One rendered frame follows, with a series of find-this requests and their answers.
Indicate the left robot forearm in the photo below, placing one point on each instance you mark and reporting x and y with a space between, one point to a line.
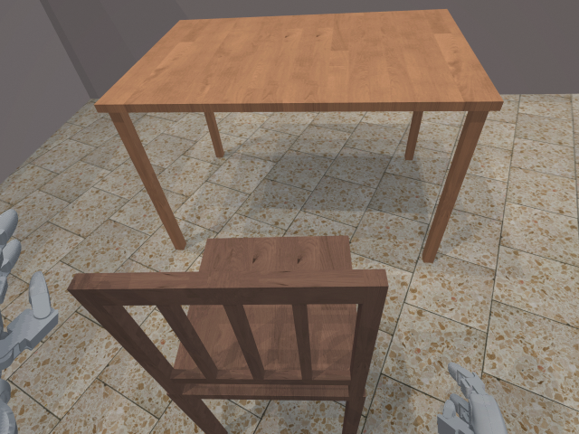
7 419

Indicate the right robot hand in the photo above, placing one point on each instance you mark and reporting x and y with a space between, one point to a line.
481 415

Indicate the chair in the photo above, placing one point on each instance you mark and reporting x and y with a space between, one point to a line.
271 318

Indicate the table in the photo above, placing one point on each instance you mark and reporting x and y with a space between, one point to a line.
415 60

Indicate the left robot hand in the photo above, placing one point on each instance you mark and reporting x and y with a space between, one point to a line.
31 326

